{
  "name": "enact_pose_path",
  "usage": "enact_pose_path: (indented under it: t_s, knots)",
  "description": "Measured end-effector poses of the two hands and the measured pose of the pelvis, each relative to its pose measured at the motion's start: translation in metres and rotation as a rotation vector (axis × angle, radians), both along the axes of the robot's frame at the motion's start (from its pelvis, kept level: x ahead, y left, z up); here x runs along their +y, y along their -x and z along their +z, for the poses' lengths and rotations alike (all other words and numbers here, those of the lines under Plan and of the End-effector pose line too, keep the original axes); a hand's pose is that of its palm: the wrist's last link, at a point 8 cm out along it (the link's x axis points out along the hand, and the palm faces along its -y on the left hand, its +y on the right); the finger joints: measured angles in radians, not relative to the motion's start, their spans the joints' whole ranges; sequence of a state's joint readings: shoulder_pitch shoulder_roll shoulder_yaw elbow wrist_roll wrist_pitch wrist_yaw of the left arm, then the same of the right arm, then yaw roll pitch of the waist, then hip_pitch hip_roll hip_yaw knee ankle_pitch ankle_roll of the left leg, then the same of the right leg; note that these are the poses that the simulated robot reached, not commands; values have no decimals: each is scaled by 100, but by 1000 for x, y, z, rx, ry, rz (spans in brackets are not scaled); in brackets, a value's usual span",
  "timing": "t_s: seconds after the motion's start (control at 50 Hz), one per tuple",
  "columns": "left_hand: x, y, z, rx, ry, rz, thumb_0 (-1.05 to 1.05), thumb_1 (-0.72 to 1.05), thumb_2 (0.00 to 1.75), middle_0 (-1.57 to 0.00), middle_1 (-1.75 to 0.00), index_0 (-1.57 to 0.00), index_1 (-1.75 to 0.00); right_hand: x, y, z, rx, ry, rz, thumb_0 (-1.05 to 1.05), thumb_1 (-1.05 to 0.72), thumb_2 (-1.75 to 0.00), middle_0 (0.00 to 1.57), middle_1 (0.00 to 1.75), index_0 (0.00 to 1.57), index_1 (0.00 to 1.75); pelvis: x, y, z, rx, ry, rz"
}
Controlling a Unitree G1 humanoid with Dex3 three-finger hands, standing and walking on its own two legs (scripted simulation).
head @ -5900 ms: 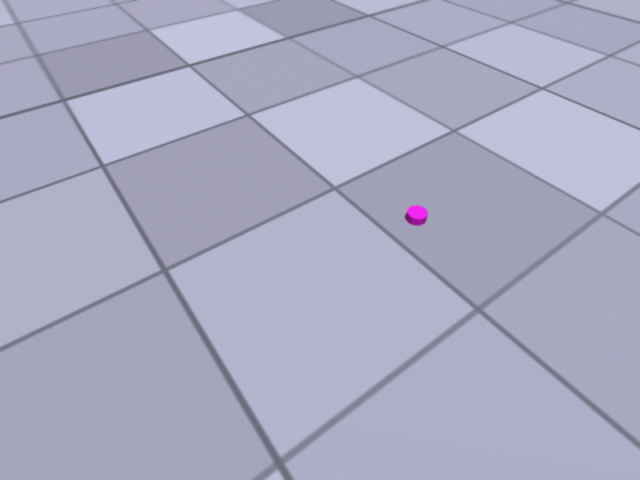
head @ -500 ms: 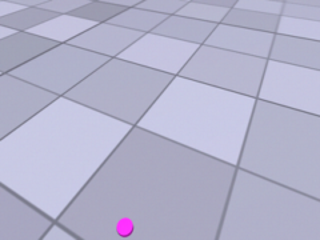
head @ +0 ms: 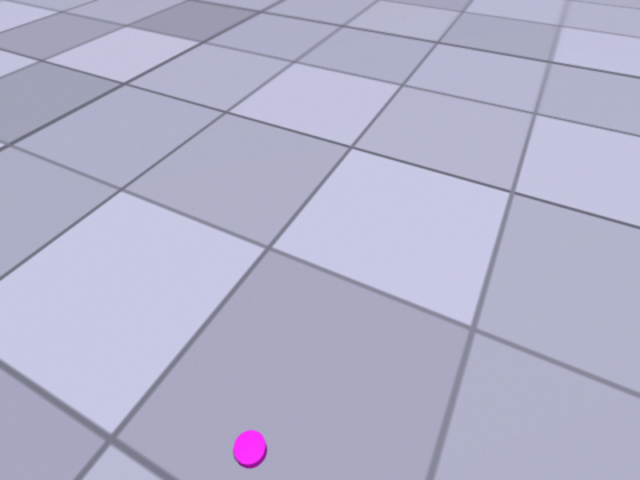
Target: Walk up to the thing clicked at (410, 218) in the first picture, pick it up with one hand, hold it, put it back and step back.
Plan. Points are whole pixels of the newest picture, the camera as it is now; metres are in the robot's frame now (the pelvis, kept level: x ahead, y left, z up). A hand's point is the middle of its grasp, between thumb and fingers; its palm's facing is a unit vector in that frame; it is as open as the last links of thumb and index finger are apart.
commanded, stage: stand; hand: left
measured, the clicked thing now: (250, 449) +0.40 +0.22 -0.76
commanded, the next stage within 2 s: none
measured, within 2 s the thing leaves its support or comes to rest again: neither
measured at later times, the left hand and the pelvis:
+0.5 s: hand out of the picture +0.06 +0.25 -0.16, palm faces -0.03 -0.94 -0.34, open 7.3 cm; pelvis -0.01 +0.00 +0.00, yaw +0 degrees
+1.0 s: hand out of the picture +0.08 +0.25 -0.16, palm faces -0.03 -0.94 -0.35, open 7.3 cm; pelvis +0.00 +0.00 +0.00, yaw +0 degrees
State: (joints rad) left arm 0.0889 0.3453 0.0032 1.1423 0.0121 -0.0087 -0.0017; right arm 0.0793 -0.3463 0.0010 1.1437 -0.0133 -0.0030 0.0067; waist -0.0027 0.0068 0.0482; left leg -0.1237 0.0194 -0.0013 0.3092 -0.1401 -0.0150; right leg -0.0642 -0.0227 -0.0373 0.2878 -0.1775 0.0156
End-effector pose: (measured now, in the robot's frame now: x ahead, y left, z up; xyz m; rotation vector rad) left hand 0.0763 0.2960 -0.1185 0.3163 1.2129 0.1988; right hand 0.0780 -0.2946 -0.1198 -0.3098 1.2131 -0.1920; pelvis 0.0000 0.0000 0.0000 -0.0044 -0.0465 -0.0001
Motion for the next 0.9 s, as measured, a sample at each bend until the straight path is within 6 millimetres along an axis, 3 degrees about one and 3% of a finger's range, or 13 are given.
enact_pose_path:
  t_s: [0.32, 0.64, 0.9]
  knots:
    - [0, 23, -3, 35, -1, 8, 0, 90, 90, -21, -30, -21, -30, -3, 20, -2, 33, 0, -7, 0, -91, -90, 21, 30, 20, 30, -1, 6, -1, -2, 0, 1]
    - [-1, 20, -3, 34, 0, -3, 0, 90, 90, -21, -30, -21, -30, -4, 22, -3, 45, 1, -5, 0, -91, -90, 21, 30, 20, 30, -2, 4, -1, 6, -1, 2]
    - [-1, 8, -1, 16, -3, -7, 0, 90, 90, -21, -30, -21, -30, -4, 9, -2, 26, 3, 3, 0, -91, -90, 21, 30, 20, 30, -3, -2, -1, 7, -2, 0]
